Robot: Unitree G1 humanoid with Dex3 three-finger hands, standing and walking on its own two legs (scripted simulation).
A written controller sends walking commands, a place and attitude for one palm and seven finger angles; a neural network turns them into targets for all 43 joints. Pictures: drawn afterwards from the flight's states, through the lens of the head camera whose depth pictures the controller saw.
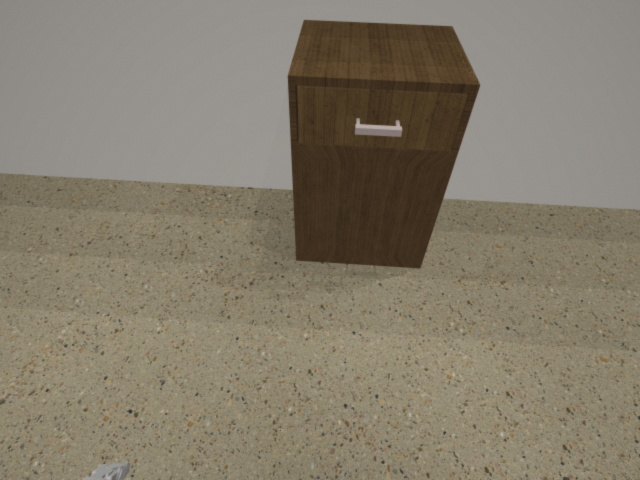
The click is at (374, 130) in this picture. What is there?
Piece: drawer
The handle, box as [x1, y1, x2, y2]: [355, 118, 401, 136]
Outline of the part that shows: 356,118 355,134 400,136 401,134 401,126 399,125 398,120 396,120 395,126 360,124 359,118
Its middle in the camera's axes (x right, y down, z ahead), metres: +0.16 -0.32 +1.11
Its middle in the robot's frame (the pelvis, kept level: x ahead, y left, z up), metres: +1.04 -0.11 -0.11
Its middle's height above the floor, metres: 0.66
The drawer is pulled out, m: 0.00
